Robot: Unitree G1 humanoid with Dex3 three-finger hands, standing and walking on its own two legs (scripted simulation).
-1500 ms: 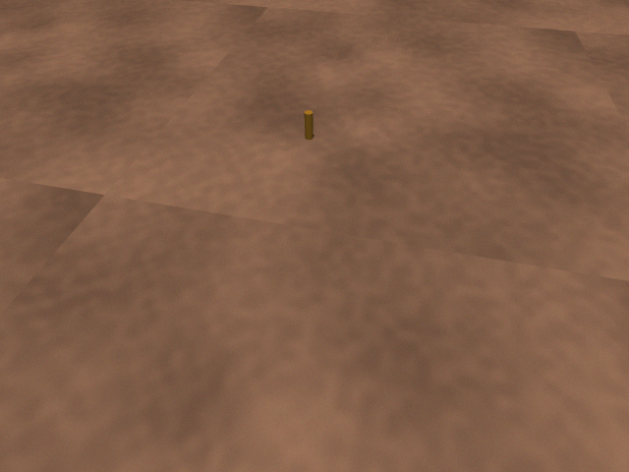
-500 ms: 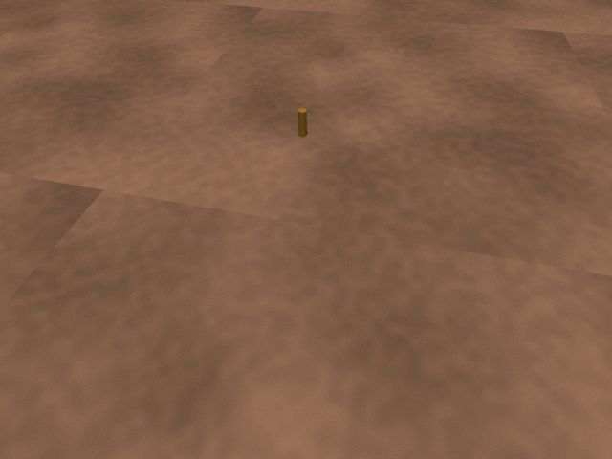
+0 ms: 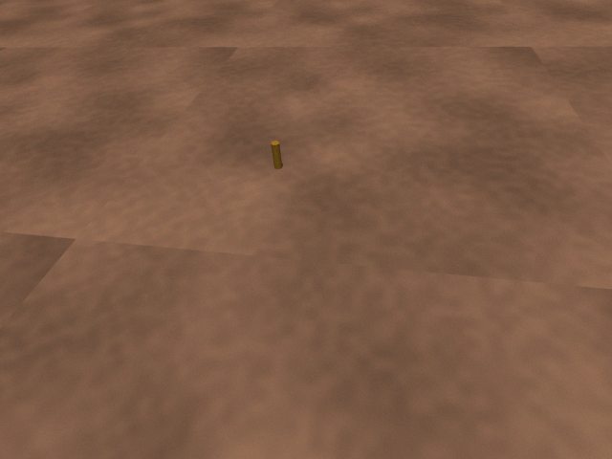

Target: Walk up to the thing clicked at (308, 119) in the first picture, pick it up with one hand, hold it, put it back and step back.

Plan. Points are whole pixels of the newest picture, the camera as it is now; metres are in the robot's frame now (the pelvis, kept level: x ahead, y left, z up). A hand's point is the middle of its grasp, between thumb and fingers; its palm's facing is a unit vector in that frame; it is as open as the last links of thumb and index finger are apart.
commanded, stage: walk up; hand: left
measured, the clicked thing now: (276, 155) +1.82 +0.25 -0.68
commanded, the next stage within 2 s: none
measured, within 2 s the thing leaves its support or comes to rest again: neither
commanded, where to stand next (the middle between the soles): +1.49 +0.05 m, yaw -1 degrees
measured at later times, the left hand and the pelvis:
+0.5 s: hand (146, 403) +0.26 +0.30 -0.15, palm faces +0.02 -0.93 -0.36, open 7.4 cm; pelvis +0.26 +0.02 +0.00, yaw +2 degrees
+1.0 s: hand (215, 233) +0.62 +0.24 -0.10, palm faces +0.02 -0.92 -0.40, open 7.4 cm; pelvis +0.55 -0.04 +0.01, yaw +0 degrees
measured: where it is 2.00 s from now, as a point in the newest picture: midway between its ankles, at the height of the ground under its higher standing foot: (319, 275)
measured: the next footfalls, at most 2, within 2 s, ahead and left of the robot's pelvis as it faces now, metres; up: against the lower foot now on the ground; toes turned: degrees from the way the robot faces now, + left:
left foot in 0.40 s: +0.37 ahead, +0.15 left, +0.00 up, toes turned +7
right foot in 0.82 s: +0.64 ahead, -0.15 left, +0.00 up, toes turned -6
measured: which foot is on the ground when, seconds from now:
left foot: up 0.00-0.38, down 0.40-0.84, up 0.86-1.00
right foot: down 0.00-0.44, up 0.46-0.80, down 0.82-1.00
